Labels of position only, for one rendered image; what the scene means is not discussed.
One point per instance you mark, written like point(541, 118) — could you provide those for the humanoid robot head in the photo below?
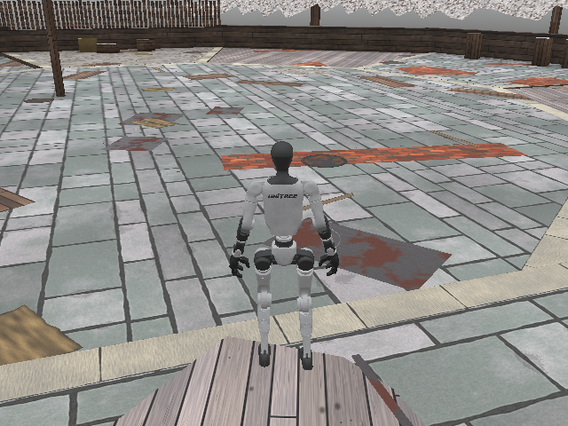
point(282, 154)

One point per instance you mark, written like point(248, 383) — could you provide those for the robot right upper arm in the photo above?
point(311, 188)

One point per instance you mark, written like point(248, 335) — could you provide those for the robot torso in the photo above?
point(283, 214)

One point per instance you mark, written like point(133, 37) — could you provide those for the right robot forearm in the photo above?
point(326, 238)

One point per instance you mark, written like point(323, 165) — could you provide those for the left robot forearm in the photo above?
point(240, 241)

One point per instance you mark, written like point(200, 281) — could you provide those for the right robot hand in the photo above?
point(333, 263)

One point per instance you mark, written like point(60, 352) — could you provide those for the left robot hand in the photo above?
point(234, 265)

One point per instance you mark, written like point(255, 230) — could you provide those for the robot left upper arm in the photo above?
point(254, 189)

